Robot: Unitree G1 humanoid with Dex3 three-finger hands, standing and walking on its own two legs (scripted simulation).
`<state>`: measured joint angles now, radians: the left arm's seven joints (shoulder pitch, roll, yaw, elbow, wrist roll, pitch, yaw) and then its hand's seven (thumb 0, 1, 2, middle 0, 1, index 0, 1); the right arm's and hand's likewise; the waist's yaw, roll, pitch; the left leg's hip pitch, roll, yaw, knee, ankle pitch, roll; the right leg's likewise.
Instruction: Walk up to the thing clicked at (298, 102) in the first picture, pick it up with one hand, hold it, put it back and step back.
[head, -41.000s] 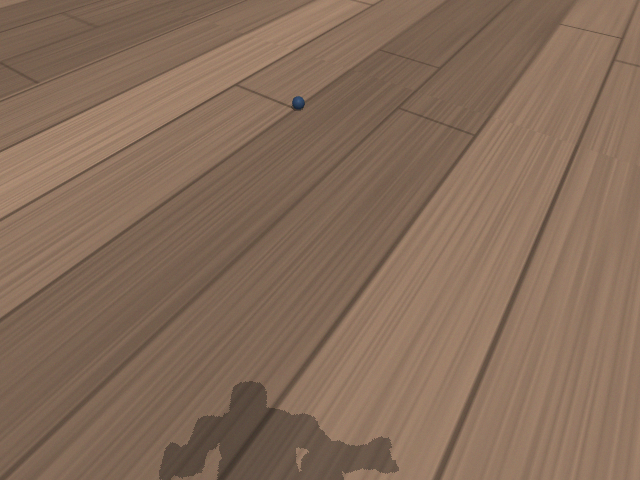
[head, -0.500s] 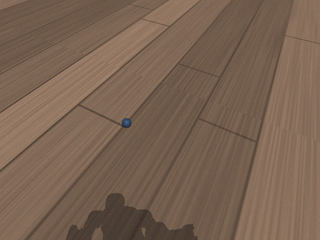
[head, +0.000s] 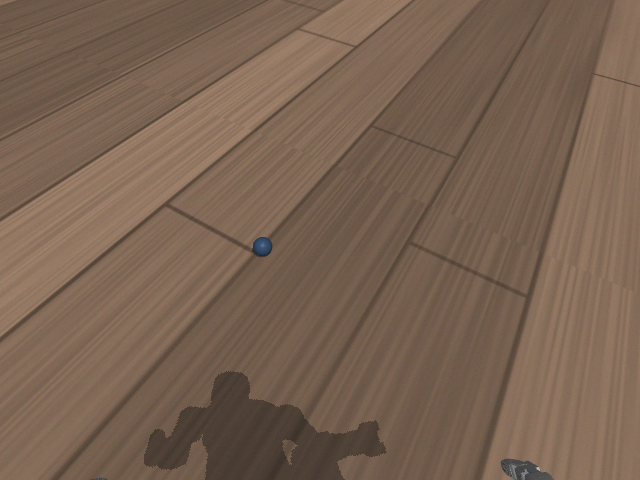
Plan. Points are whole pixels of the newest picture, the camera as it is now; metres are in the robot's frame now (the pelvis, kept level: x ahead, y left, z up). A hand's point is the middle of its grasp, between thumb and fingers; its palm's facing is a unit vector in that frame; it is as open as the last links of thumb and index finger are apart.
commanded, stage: step back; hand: left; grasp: from above
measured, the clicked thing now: (262, 246) +0.99 +0.19 -0.73
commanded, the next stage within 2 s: stand in 0.10 s
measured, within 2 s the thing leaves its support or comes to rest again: neither
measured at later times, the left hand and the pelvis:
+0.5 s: hand out of the picture +0.08 +0.25 -0.14, palm faces -0.03 -0.94 -0.34, open 7.3 cm; pelvis +0.00 +0.00 +0.01, yaw -1 degrees
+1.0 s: hand out of the picture +0.06 +0.25 -0.14, palm faces -0.04 -0.94 -0.34, open 7.3 cm; pelvis -0.01 +0.00 +0.01, yaw -1 degrees
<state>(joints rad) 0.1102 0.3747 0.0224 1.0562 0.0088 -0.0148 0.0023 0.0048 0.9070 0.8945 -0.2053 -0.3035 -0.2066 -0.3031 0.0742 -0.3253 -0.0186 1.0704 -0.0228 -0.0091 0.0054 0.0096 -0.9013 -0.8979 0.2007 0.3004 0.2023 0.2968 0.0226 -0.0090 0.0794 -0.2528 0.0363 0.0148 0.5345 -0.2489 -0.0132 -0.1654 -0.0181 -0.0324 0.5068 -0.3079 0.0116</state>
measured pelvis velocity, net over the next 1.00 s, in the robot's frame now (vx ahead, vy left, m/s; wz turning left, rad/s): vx -0.01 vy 0.00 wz -0.01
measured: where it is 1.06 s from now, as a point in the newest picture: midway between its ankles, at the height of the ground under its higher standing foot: outside the picture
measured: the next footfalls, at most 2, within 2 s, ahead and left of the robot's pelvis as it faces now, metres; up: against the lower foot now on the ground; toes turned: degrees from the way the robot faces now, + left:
none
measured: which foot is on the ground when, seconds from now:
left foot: down 0.00-1.00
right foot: down 0.00-1.00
